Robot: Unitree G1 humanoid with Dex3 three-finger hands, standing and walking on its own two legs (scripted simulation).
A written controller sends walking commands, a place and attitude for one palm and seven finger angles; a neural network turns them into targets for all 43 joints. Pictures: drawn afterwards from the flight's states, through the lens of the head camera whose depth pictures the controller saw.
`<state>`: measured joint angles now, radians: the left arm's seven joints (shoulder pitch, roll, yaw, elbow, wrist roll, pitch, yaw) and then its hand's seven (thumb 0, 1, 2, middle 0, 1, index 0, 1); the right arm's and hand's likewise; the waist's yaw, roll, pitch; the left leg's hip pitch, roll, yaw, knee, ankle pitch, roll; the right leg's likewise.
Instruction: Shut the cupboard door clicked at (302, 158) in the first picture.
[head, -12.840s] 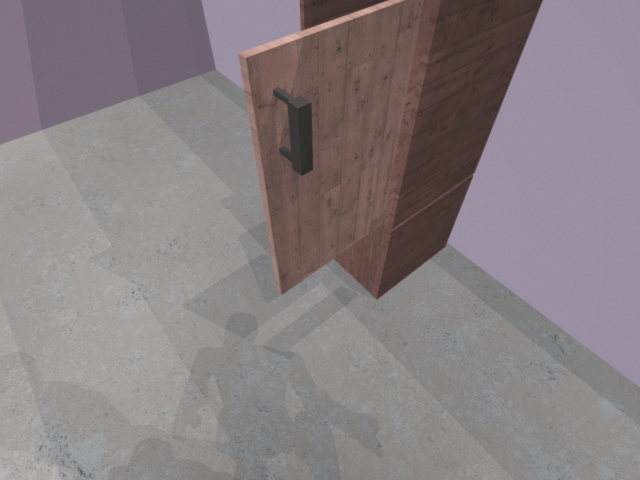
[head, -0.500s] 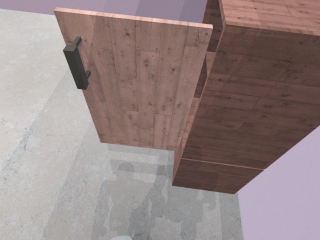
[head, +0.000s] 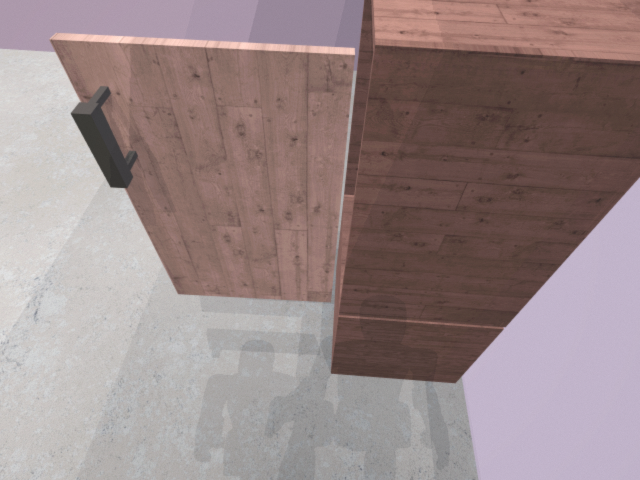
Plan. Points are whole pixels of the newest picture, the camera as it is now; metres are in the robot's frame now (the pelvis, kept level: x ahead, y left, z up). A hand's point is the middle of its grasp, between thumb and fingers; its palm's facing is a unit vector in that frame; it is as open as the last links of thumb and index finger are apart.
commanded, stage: come to a stop and stand still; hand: left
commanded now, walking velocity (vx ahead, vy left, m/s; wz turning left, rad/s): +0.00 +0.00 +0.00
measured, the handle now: (111, 138) +0.51 +0.31 +0.14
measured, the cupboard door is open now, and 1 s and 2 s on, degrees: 91 91 91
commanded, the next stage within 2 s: look again from close up in 0.18 s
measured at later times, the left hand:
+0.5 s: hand out of the picture +0.01 +0.19 -0.16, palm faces -0.02 -0.97 -0.26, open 7.3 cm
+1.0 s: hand out of the picture +0.03 +0.17 -0.16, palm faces -0.01 -0.97 -0.22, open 7.3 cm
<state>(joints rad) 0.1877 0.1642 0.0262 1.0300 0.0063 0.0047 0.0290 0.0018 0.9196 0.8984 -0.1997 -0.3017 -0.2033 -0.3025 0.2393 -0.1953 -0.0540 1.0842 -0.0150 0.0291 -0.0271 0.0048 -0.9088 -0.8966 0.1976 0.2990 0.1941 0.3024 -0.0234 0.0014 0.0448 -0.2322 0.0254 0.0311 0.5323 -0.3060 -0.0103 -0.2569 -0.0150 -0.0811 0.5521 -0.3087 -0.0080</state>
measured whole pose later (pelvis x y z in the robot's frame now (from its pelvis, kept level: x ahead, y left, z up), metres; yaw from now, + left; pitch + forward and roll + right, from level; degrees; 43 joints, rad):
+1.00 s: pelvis +0.00 -0.01 +0.01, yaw -2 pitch -1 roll +1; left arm 0.24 0.17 -0.01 1.11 0.01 -0.02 0.03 0.00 0.91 0.90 -0.20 -0.30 -0.20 -0.30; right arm 0.26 -0.18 0.01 1.12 -0.02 -0.02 -0.03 0.00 -0.91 -0.90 0.20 0.30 0.20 0.30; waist 0.00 0.01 0.03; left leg -0.13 0.02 0.06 0.41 -0.27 -0.01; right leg -0.18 -0.01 -0.05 0.47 -0.28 -0.02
